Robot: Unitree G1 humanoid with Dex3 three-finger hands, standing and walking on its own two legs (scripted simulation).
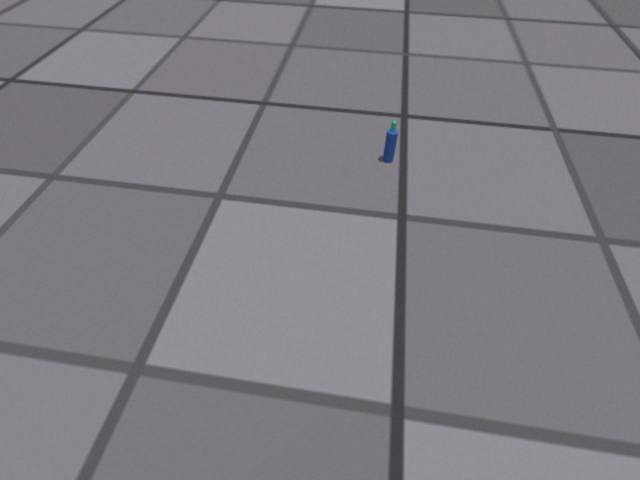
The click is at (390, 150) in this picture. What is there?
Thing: necked bottle
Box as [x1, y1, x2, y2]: [383, 121, 397, 162]
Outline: 395,121 392,121 391,127 387,130 383,160 385,162 392,161 397,135
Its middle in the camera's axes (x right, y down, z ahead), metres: +0.36 -0.51 +1.96
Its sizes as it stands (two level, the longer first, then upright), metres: 0.054 0.054 0.231
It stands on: the floor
